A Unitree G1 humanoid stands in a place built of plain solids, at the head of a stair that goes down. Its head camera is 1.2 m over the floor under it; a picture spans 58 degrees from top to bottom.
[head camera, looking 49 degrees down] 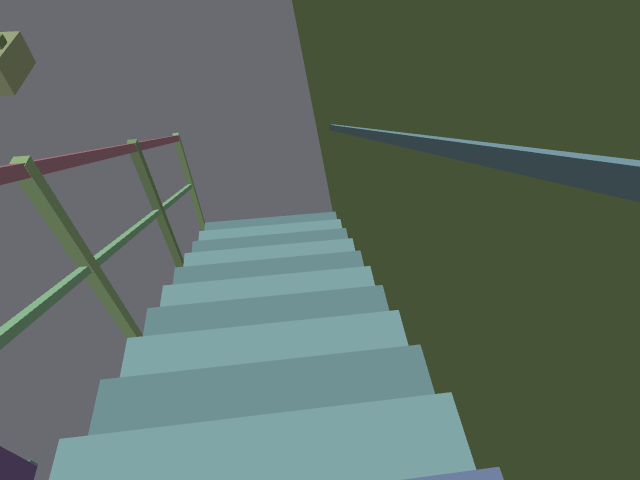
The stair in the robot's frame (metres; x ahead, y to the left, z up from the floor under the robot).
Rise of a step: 0.17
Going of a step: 0.26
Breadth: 1.21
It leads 7 degrees to the left of straight ahead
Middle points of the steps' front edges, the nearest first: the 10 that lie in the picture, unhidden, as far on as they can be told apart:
0.47 0.18 -0.17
0.73 0.21 -0.34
0.99 0.24 -0.51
1.25 0.27 -0.68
1.51 0.30 -0.84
1.76 0.33 -1.01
2.02 0.36 -1.18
2.28 0.39 -1.35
2.54 0.42 -1.52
2.80 0.46 -1.69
